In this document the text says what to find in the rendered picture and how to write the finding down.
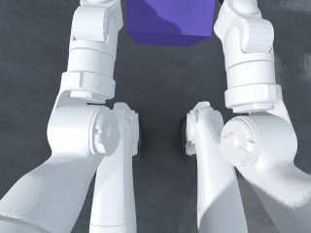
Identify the carton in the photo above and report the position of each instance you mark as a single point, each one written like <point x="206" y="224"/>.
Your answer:
<point x="172" y="23"/>

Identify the left robot foot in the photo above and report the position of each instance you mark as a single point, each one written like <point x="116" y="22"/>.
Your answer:
<point x="136" y="157"/>

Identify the robot right upper arm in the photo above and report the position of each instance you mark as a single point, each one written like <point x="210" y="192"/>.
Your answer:
<point x="262" y="148"/>

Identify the robot foot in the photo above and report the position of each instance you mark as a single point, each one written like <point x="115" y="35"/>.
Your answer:
<point x="136" y="157"/>
<point x="188" y="158"/>

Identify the right robot foot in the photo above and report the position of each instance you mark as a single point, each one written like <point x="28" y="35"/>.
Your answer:
<point x="188" y="158"/>

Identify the robot right forearm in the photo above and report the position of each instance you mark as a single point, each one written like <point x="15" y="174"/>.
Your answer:
<point x="247" y="41"/>

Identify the robot left forearm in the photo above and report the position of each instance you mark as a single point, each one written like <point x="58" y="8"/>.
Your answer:
<point x="92" y="54"/>

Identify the robot left upper arm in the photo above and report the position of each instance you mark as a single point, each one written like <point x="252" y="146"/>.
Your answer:
<point x="49" y="198"/>

